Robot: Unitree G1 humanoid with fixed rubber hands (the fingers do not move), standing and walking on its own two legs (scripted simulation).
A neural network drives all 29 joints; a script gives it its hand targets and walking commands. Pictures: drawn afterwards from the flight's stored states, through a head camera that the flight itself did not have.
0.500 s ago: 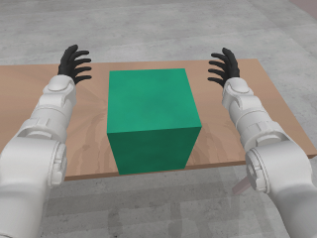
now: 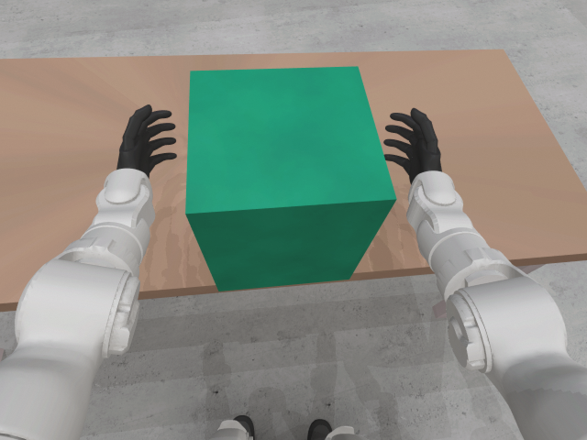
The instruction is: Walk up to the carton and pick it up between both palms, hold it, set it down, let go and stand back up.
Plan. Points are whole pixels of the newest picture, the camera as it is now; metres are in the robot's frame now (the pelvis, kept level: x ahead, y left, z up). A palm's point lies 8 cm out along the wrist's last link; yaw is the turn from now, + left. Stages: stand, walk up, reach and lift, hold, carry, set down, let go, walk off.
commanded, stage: reach and lift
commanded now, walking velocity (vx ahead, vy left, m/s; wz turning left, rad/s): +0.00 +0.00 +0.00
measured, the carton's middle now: (281, 190) +0.45 +0.03 +0.02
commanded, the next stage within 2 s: none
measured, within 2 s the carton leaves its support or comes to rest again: neither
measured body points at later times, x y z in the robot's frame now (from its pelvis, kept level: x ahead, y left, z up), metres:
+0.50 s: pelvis +0.00 +0.01 +0.00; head +0.13 +0.02 +0.43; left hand +0.48 +0.21 +0.04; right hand +0.48 -0.12 +0.05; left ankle +0.02 +0.12 -0.71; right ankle +0.01 -0.10 -0.71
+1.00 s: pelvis +0.02 +0.02 +0.03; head +0.13 +0.03 +0.46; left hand +0.46 +0.21 +0.05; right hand +0.45 -0.10 +0.05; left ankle +0.02 +0.11 -0.71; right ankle +0.01 -0.10 -0.71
